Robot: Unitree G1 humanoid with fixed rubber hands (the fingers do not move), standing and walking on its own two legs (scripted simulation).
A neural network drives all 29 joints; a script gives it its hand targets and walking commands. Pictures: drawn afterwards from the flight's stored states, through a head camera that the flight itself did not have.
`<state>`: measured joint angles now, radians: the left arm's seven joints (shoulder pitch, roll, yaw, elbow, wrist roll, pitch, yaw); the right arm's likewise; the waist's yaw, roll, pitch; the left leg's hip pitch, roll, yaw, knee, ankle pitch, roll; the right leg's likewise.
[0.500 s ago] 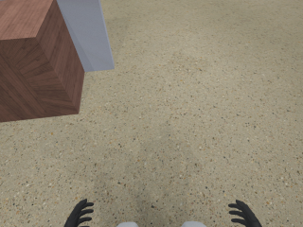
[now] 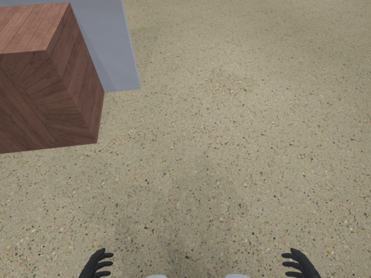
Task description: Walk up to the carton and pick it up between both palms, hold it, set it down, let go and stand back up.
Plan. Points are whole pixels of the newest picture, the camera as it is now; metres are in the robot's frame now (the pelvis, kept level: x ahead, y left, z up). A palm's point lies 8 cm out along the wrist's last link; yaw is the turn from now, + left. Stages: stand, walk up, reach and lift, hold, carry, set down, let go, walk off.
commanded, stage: stand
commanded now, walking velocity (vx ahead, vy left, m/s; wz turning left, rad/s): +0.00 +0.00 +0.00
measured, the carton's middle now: out of the picture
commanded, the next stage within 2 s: none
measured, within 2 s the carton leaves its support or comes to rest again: neither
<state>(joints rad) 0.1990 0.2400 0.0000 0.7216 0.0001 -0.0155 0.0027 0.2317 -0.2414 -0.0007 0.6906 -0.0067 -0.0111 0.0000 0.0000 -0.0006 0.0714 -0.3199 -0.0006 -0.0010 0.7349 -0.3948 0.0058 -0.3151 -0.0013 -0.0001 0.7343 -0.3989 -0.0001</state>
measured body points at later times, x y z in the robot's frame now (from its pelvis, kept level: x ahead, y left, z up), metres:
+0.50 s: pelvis -0.01 +0.00 +0.00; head +0.01 +0.00 +0.45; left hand +0.12 +0.25 -0.12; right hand +0.11 -0.25 -0.12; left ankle +0.00 +0.12 -0.71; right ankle +0.00 -0.12 -0.71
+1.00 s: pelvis -0.03 +0.00 +0.00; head -0.02 +0.00 +0.45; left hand +0.08 +0.25 -0.12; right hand +0.08 -0.25 -0.12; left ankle +0.00 +0.12 -0.71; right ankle +0.00 -0.12 -0.71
